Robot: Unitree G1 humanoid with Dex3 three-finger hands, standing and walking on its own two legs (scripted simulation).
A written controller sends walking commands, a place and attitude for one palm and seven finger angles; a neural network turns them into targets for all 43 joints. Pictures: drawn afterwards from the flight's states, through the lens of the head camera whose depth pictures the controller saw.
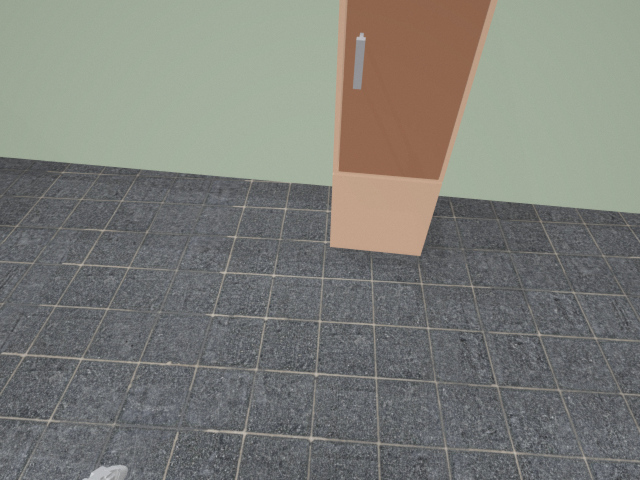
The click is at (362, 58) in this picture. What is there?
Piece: cupboard door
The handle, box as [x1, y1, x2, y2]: [353, 33, 365, 88]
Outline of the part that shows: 363,33 360,33 360,36 356,39 353,88 360,88 365,39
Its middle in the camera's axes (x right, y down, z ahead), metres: +0.10 -0.48 +1.04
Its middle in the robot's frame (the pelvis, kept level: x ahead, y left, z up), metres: +1.11 -0.04 +0.05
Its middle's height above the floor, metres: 0.82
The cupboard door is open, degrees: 0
